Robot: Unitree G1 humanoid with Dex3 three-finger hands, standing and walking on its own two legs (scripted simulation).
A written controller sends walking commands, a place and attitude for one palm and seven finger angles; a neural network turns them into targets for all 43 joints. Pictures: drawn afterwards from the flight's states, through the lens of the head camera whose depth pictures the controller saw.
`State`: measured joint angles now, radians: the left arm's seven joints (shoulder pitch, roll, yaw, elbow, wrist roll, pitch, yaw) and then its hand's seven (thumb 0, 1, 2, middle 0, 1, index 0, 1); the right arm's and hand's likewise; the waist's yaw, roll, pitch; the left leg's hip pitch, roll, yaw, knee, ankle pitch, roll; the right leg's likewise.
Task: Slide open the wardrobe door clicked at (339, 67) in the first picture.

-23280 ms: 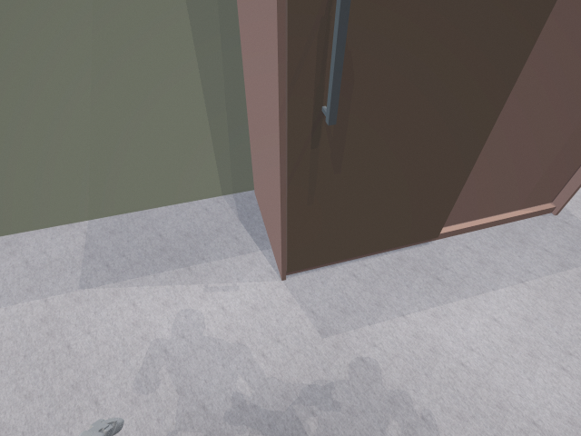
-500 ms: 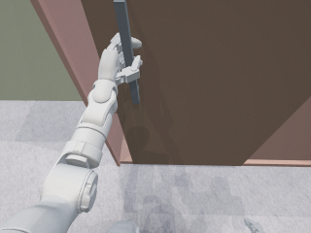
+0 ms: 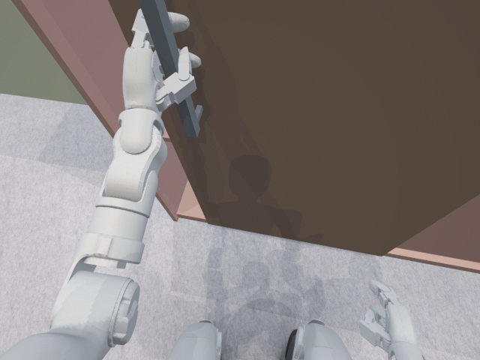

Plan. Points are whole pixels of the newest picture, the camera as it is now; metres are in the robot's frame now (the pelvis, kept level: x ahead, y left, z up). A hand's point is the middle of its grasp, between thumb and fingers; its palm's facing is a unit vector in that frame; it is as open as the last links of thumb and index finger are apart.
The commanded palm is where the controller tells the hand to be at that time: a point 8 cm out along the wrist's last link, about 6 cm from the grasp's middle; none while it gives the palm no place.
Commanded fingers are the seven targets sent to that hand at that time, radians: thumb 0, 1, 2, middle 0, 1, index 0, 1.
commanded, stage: step sideways, sliding the door along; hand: left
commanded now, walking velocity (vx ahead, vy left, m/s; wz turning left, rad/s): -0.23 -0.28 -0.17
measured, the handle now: (177, 56) +0.50 +0.15 +0.17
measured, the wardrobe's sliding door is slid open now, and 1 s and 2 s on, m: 0.14 0.45 0.45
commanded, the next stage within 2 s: stop walking and hold the door there in 1.10 s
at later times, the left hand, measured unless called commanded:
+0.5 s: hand (335, 96) +0.43 -0.08 +0.17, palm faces +0.09 -1.00 -0.04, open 6.1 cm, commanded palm +0.40 -0.08 +0.16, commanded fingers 0.00 0.90 0.90 -0.45 -1.40 -0.45 -1.40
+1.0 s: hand (430, 103) +0.42 -0.19 +0.17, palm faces +0.27 -0.96 -0.03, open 6.4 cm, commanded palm +0.38 -0.21 +0.17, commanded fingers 0.00 0.90 0.90 -0.45 -1.40 -0.45 -1.40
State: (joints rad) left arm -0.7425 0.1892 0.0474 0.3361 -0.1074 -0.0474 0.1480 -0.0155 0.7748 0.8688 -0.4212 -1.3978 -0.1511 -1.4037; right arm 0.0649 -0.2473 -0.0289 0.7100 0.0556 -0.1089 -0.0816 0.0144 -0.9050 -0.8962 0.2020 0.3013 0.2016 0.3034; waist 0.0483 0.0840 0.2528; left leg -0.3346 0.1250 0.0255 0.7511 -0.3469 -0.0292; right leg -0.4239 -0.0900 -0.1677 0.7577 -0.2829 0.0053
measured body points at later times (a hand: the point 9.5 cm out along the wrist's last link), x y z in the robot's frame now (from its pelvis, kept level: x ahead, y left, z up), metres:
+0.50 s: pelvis +0.02 -0.18 +0.02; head +0.15 -0.19 +0.45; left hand +0.42 -0.02 +0.18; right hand +0.25 -0.39 -0.09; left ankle +0.01 -0.06 -0.71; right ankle +0.06 -0.25 -0.69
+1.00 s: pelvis +0.02 -0.35 +0.02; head +0.14 -0.36 +0.45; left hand +0.40 -0.14 +0.18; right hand +0.24 -0.58 -0.10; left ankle -0.01 -0.24 -0.71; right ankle +0.09 -0.46 -0.70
